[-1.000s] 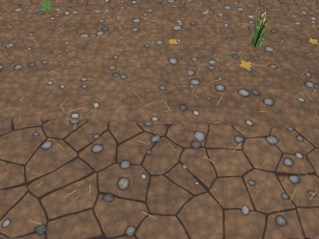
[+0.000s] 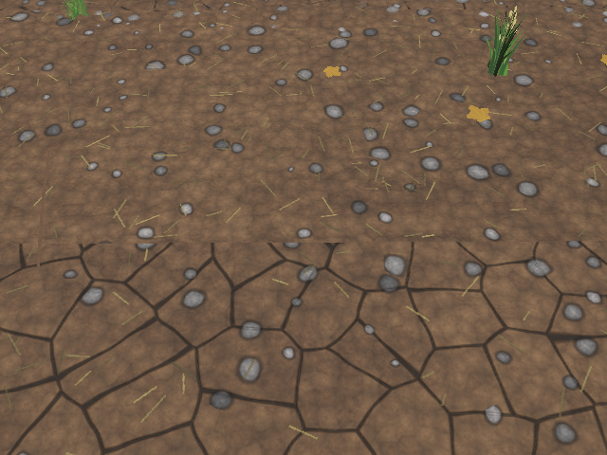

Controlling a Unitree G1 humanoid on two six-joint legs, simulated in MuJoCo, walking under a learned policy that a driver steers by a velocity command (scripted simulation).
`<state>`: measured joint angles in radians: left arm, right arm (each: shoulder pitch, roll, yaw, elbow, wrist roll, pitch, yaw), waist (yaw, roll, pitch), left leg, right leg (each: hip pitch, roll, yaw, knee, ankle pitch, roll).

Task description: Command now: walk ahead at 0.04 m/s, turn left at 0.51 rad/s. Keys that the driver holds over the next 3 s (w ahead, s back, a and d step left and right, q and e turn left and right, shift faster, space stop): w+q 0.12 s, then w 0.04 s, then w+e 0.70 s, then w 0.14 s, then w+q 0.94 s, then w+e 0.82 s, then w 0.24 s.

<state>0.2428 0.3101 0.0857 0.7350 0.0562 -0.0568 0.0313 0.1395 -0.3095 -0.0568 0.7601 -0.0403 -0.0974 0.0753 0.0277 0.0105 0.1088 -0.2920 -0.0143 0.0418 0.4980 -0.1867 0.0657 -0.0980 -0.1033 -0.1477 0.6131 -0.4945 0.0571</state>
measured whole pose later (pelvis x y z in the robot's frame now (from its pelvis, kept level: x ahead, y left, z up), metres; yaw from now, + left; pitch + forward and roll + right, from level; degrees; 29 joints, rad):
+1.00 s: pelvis +0.47 -0.05 -0.15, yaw -13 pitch +1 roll -4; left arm 0.44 0.21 0.00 0.90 -0.02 -0.05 0.03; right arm 0.15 -0.23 0.01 0.71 0.02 -0.10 0.05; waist 0.09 0.07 -0.01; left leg -0.36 0.06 -0.02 0.31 0.23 0.01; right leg -0.28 0.17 0.07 1.42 -0.88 -0.09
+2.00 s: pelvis +0.95 -0.12 -0.18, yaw +15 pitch +2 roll +0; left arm 0.28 0.27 0.08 0.92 -0.03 -0.11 0.00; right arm 0.10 -0.25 -0.08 0.71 0.02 -0.04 0.03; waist 0.03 -0.01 0.05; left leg -0.44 -0.07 0.04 0.58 -0.19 0.11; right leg -0.31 -0.08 -0.02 1.19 -0.46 0.00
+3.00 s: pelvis +1.55 -0.05 -0.18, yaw -10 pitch +2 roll +1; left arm 0.34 0.28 0.06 0.79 -0.03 -0.05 0.01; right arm 0.11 -0.25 -0.05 0.74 0.00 -0.12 0.02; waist 0.03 -0.03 0.00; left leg -0.41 -0.05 -0.01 0.52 -0.16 0.03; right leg -0.30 0.09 0.15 1.06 -0.46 -0.04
